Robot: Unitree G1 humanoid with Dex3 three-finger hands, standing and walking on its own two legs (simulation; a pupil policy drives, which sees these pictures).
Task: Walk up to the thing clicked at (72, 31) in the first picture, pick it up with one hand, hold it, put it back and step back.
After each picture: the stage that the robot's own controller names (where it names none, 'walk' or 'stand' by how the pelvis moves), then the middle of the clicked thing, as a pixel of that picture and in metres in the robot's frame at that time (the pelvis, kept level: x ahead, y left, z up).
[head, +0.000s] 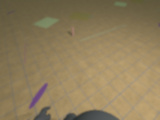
stand; (72, 32) +2.03 +0.58 -0.65
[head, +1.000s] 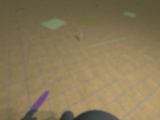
walk; (80, 37) +1.92 +0.25 -0.63
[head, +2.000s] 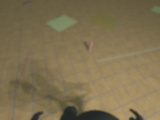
walk; (90, 46) +1.31 +0.03 -0.64
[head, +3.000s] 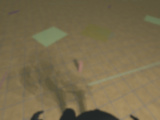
walk; (80, 67) +0.86 +0.13 -0.64
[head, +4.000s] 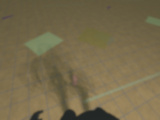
walk; (74, 80) +0.59 +0.17 -0.65
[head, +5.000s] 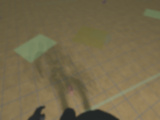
stand; (71, 90) +0.40 +0.21 -0.63
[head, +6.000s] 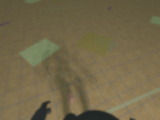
stand; (70, 98) +0.33 +0.21 -0.65
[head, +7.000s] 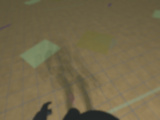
stand; (72, 99) +0.31 +0.22 -0.65
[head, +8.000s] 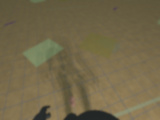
stand; (72, 101) +0.30 +0.19 -0.66
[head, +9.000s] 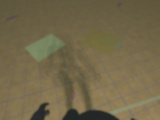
stand; (73, 96) +0.33 +0.18 -0.65
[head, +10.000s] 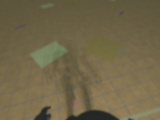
stand; (74, 103) +0.30 +0.18 -0.66
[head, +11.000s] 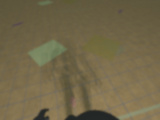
stand; (73, 102) +0.31 +0.19 -0.66
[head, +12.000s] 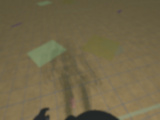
stand; (72, 102) +0.30 +0.19 -0.66
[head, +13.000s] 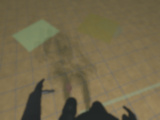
go down; (69, 88) +0.33 +0.19 -0.57
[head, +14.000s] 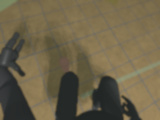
go down; (65, 65) +0.39 +0.20 -0.24
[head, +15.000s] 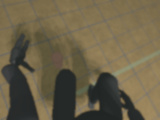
close in; (58, 61) +0.39 +0.22 -0.21
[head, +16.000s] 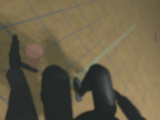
close in; (33, 57) +0.38 +0.24 -0.15
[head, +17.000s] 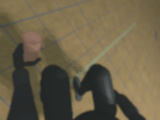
close; (31, 51) +0.40 +0.26 -0.15
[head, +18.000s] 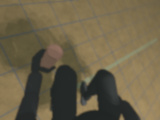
lift; (49, 60) +0.33 +0.25 -0.10
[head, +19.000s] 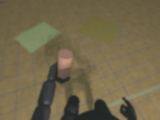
lift; (64, 69) +0.32 +0.17 +0.07
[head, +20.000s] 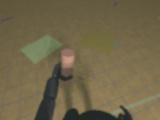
hold; (67, 68) +0.33 +0.16 +0.08
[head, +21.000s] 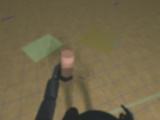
hold; (67, 69) +0.33 +0.16 +0.07
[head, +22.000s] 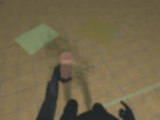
crouch; (66, 70) +0.33 +0.16 +0.02
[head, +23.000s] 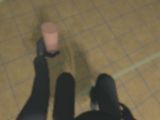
lower; (52, 44) +0.47 +0.22 -0.02
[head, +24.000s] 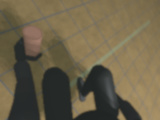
lower; (32, 47) +0.43 +0.27 -0.13
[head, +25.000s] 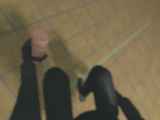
lower; (39, 48) +0.42 +0.25 -0.14
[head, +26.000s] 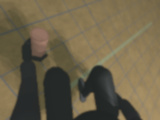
lower; (39, 48) +0.42 +0.25 -0.13
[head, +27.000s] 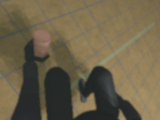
rest; (41, 49) +0.42 +0.25 -0.12
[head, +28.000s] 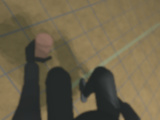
draw back; (42, 50) +0.41 +0.24 -0.14
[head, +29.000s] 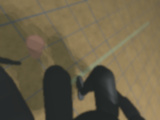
rise; (35, 49) +0.40 +0.26 -0.17
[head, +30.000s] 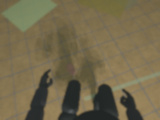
walk; (71, 70) +0.41 +0.19 -0.40
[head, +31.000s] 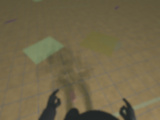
stand; (73, 97) +0.36 +0.17 -0.59
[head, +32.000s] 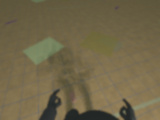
stand; (72, 97) +0.35 +0.18 -0.60
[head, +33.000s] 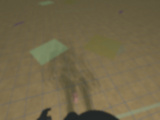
stand; (75, 97) +0.37 +0.16 -0.65
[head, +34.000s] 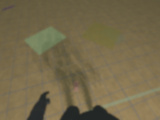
walk; (76, 86) +0.42 +0.12 -0.63
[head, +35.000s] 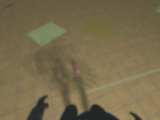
walk; (77, 70) +0.67 +0.16 -0.64
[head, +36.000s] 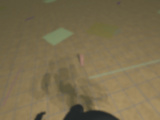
stand; (81, 60) +1.01 +0.26 -0.64
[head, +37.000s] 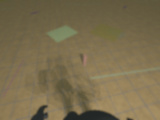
stand; (84, 60) +1.04 +0.14 -0.65
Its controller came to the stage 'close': yes
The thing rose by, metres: 0.71
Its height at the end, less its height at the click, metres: +0.00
